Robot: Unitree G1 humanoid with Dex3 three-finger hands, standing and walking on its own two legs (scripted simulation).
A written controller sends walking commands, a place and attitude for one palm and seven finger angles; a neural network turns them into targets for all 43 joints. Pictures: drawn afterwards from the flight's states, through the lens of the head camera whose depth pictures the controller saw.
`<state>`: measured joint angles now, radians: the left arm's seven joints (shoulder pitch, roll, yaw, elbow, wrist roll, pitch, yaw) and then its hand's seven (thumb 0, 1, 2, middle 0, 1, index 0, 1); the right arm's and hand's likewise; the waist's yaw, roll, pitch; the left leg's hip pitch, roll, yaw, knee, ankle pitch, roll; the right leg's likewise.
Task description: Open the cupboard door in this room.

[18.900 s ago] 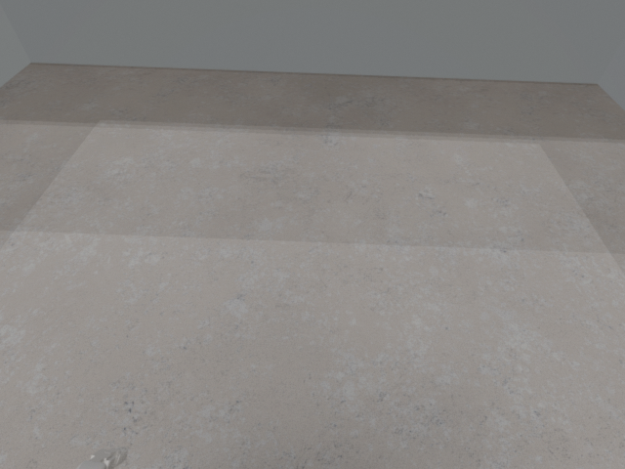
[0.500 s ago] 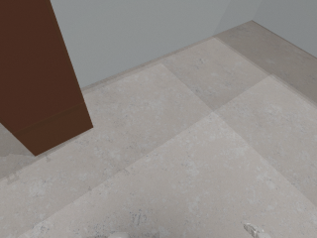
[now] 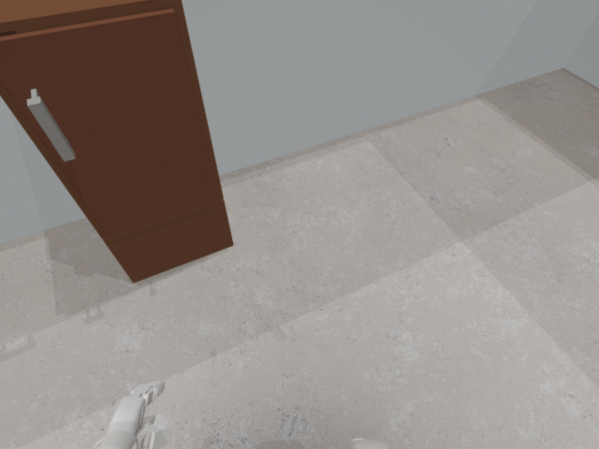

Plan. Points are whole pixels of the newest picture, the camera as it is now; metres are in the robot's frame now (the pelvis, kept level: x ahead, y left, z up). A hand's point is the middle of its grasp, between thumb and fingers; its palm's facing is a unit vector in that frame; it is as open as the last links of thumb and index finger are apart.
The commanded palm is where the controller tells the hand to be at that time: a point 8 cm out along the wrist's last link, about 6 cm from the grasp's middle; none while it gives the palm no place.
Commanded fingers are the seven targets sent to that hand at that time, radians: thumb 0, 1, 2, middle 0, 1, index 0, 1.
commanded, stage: turn to face it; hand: left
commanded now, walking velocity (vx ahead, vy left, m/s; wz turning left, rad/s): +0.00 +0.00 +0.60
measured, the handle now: (52, 125) +0.74 +0.53 -0.03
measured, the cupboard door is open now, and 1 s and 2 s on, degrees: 0 0 0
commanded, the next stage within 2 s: take the last steps up to it in 0.50 s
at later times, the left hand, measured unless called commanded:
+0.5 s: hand out of the picture -0.06 +0.17 -0.17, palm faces +0.32 -0.91 -0.27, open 7.4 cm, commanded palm none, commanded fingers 0.00 0.90 0.90 -0.20 -0.30 -0.20 -0.30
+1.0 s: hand out of the picture -0.06 +0.21 -0.17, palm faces +0.38 -0.91 -0.17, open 7.4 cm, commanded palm none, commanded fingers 0.00 0.90 0.90 -0.20 -0.30 -0.20 -0.30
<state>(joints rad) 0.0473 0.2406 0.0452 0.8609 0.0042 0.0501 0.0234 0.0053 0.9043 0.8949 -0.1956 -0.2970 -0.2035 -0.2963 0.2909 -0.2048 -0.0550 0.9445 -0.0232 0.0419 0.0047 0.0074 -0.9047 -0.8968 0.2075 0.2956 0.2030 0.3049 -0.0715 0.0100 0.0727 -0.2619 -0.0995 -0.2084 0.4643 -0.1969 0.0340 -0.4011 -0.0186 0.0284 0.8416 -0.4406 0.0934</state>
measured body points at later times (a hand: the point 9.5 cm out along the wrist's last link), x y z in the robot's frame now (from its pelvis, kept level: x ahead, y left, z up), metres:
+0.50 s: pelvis -0.03 -0.03 +0.00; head +0.00 -0.03 +0.44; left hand -0.08 +0.22 -0.14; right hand +0.12 -0.27 -0.15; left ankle -0.09 +0.11 -0.70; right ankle -0.01 -0.14 -0.74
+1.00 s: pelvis -0.03 +0.02 +0.01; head -0.05 +0.03 +0.46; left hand -0.08 +0.26 -0.15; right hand +0.05 -0.21 -0.14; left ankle -0.09 +0.09 -0.74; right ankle +0.05 -0.11 -0.67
